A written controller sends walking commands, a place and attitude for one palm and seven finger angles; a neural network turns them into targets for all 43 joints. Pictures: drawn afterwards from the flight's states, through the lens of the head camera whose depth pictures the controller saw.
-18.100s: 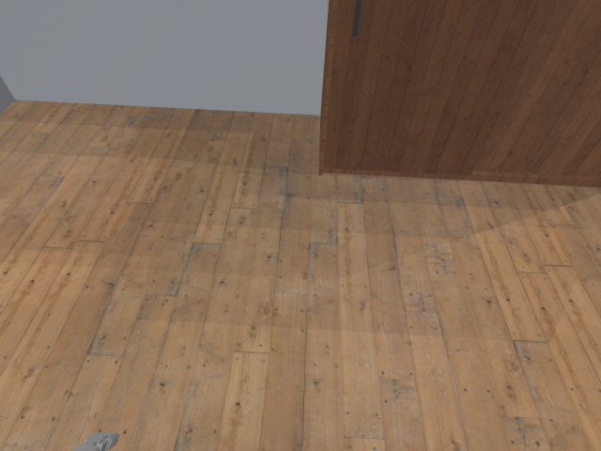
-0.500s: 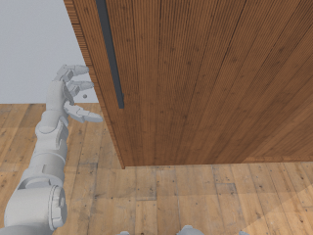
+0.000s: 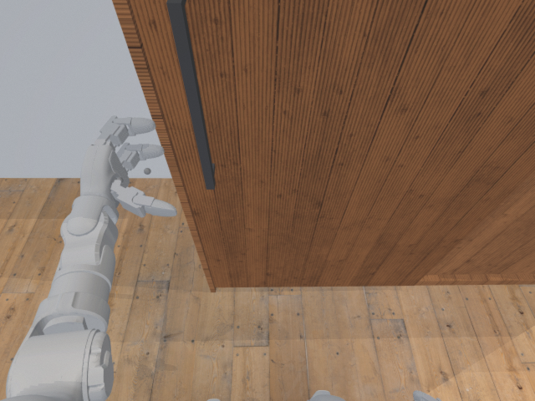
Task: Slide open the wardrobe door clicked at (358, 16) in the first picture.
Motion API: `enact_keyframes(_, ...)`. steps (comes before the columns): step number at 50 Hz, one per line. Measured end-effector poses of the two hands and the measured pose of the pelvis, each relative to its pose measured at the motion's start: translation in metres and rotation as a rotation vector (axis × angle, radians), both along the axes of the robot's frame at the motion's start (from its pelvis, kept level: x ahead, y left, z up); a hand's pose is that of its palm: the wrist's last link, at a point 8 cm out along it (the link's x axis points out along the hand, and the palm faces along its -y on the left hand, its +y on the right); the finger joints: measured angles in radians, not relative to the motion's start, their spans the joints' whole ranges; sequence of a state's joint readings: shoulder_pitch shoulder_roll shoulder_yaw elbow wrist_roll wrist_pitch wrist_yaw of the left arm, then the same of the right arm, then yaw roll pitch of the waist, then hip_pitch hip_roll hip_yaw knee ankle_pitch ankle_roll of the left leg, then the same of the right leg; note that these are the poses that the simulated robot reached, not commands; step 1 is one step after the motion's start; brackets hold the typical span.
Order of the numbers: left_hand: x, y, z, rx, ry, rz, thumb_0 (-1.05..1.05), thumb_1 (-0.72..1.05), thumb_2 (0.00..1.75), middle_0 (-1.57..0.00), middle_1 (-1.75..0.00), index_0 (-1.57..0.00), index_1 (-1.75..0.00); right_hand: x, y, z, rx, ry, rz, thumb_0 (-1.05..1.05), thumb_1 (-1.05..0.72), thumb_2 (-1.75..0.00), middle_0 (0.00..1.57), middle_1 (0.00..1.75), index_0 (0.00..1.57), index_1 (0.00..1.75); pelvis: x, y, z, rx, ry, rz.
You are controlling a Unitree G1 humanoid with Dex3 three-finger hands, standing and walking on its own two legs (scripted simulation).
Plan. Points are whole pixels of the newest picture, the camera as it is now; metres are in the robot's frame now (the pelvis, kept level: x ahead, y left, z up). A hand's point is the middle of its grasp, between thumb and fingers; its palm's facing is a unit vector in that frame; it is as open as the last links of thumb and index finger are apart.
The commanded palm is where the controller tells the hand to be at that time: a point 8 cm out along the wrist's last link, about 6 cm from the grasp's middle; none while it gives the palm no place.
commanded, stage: move the hooked fingers beside the handle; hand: left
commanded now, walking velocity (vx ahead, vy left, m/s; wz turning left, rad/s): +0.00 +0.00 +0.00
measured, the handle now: (199, 111) +0.52 +0.12 +0.14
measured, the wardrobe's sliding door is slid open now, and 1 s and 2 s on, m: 0.00 0.00 0.00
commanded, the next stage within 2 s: feel for the door with the fingertips in 0.26 s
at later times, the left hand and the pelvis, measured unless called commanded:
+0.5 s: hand (156, 171) +0.42 +0.17 +0.10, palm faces +0.00 -1.00 -0.01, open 14.0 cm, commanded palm +0.40 +0.22 +0.10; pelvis +0.00 +0.00 +0.00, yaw +0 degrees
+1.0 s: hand (178, 163) +0.44 +0.14 +0.10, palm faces +0.02 -1.00 -0.02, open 14.0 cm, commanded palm +0.42 +0.19 +0.10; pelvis +0.00 +0.00 +0.00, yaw +0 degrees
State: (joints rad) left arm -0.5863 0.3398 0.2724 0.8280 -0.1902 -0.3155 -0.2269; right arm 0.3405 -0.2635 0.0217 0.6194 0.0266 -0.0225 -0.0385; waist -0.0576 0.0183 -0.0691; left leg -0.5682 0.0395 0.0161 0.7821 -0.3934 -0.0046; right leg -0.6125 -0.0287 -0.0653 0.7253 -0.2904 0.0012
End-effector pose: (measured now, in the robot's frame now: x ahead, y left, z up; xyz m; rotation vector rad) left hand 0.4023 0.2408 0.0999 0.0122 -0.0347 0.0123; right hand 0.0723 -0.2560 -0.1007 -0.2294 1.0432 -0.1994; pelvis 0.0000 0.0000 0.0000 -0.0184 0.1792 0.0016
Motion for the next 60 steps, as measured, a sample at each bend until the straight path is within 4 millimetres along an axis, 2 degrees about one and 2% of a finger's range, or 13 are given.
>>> enact_keyframes(12,0.003,-0.012,-0.001,-0.001,0.0,0.002,-0.02,-0.5,0.3,-0.3,-1.2,-0.3,-1.2,0.015,0.002,0.001,0.01,-0.039,0.015,0.01,-0.91,-0.89,0.2,0.3,0.2,0.3,0.001,-0.003,0.0,0.005,-0.001,-0.003)
enact_keyframes(22,0.0,-0.006,0.001,0.002,0.007,0.002,-0.02,-0.5,0.3,-0.3,-1.2,-0.3,-1.2,0.006,0.0,-0.002,0.013,-0.01,0.009,0.01,-0.91,-0.89,0.2,0.3,0.2,0.3,0.001,-0.004,0.0,0.004,-0.004,0.001)
enact_keyframes(30,0.008,-0.027,-0.007,-0.014,0.03,-0.021,-0.02,-0.5,0.3,-0.3,-1.2,-0.3,-1.2,0.001,-0.001,-0.004,0.006,0.013,0.012,0.01,-0.91,-0.89,0.2,0.3,0.2,0.3,-0.001,-0.003,-0.001,0.004,0.003,0.008)
enact_keyframes(40,0.013,-0.046,-0.005,-0.006,0.008,-0.015,-0.02,-0.5,0.3,-0.3,-1.2,-0.3,-1.2,-0.004,0.002,-0.005,0.031,0.004,-0.011,0.01,-0.91,-0.89,0.2,0.3,0.2,0.3,0.001,-0.003,-0.001,0.008,0.005,-0.01)
enact_keyframes(60,0.028,-0.044,-0.002,0.004,0.022,0.009,-0.02,-0.5,0.3,-0.3,-1.2,-0.3,-1.2,-0.012,-0.005,-0.007,0.015,0.037,-0.017,0.01,-0.91,-0.89,0.2,0.3,0.2,0.3,-0.001,-0.007,-0.001,0.01,0.015,-0.005)
